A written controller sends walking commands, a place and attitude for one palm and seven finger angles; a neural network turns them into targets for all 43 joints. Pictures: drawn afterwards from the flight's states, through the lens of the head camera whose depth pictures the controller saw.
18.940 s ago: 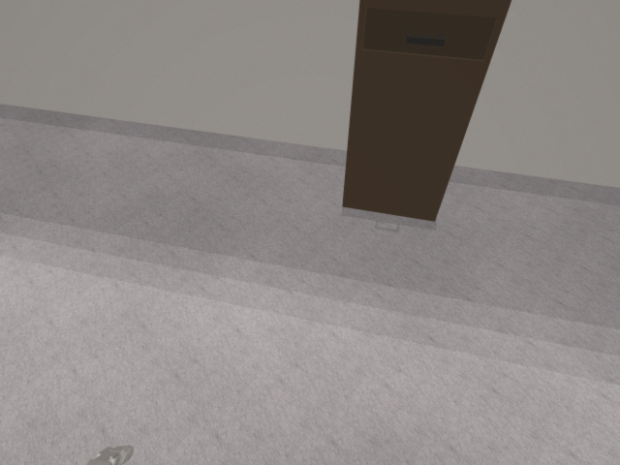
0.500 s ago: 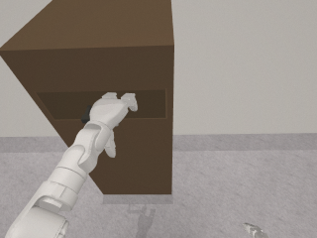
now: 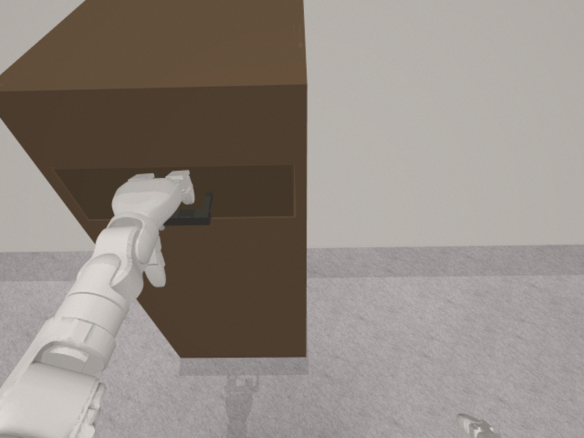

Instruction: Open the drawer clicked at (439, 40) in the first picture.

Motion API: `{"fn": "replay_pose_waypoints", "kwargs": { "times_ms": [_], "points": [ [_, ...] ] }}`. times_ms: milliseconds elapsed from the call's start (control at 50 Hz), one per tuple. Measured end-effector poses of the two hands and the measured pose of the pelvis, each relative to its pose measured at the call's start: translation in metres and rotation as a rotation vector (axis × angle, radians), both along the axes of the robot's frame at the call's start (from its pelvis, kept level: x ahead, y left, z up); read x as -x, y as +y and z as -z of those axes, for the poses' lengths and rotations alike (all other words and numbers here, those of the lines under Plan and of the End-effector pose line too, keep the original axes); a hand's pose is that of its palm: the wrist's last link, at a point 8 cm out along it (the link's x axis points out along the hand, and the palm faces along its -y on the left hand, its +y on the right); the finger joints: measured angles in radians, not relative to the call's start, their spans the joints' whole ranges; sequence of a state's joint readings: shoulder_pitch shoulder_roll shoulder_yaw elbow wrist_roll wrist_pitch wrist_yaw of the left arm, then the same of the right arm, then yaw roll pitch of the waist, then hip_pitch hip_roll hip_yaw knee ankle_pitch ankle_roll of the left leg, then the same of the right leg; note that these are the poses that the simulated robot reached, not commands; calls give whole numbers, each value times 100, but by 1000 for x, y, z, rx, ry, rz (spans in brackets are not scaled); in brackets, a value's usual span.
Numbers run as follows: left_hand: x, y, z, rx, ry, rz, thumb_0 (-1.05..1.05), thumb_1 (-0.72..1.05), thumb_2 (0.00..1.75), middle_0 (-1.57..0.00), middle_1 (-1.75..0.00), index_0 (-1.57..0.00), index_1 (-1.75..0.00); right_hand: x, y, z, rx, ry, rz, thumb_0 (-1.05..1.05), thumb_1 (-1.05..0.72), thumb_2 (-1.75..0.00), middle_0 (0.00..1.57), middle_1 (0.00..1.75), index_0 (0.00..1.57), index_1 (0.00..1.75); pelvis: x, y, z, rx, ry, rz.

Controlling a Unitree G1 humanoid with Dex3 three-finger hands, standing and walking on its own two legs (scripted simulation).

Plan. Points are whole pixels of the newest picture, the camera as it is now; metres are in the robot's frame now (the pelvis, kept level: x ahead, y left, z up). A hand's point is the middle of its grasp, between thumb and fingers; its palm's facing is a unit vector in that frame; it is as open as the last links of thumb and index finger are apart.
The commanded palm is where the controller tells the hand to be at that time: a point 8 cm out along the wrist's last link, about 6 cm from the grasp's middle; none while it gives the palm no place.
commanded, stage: move the hooked fingers above the handle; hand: left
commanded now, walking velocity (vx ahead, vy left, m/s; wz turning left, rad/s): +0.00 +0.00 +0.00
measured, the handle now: (177, 208) +0.47 +0.21 +0.04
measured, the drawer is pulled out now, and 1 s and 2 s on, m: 0.00 0.00 0.00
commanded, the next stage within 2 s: lower the fingers behind the handle in 0.22 s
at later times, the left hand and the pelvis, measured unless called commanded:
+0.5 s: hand (170, 228) +0.41 +0.21 +0.06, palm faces -0.16 -0.08 -0.98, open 13.7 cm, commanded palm +0.39 +0.21 +0.14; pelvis +0.00 +0.01 +0.00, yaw +1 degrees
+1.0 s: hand (169, 230) +0.41 +0.21 +0.05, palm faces -0.04 -0.07 -1.00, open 13.8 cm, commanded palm +0.38 +0.22 +0.10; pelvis +0.00 +0.03 -0.01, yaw +1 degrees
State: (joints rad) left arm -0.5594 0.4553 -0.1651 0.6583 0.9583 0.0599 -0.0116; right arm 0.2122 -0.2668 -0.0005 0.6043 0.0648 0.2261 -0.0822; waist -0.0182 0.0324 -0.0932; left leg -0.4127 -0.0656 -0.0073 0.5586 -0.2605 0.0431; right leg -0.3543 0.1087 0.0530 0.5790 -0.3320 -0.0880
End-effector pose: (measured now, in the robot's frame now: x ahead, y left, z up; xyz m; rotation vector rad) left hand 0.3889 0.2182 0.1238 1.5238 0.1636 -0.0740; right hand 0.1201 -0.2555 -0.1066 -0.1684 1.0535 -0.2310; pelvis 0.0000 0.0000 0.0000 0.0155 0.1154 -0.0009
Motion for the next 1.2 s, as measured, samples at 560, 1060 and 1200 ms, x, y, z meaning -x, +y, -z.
{"fn": "replay_pose_waypoints", "kwargs": {
  "times_ms": [560,1060,1200],
  "points": [
    [2,-9,11,42,-54,108,0,-49,30,-33,-120,-32,-122,-4,25,9,-31,14,-19,1,-90,-90,20,30,20,30,-2,13,5,8,23,-9],
    [0,-4,31,37,-102,61,0,-49,30,-31,-120,-32,-120,15,36,19,-45,73,13,1,-91,-90,20,30,20,30,-2,27,10,20,53,-3],
    [9,-2,42,26,-171,84,0,-49,30,-32,-120,-30,-119,22,32,26,-38,86,19,1,-91,-90,20,30,20,29,1,30,15,25,77,-3]
  ]
}}
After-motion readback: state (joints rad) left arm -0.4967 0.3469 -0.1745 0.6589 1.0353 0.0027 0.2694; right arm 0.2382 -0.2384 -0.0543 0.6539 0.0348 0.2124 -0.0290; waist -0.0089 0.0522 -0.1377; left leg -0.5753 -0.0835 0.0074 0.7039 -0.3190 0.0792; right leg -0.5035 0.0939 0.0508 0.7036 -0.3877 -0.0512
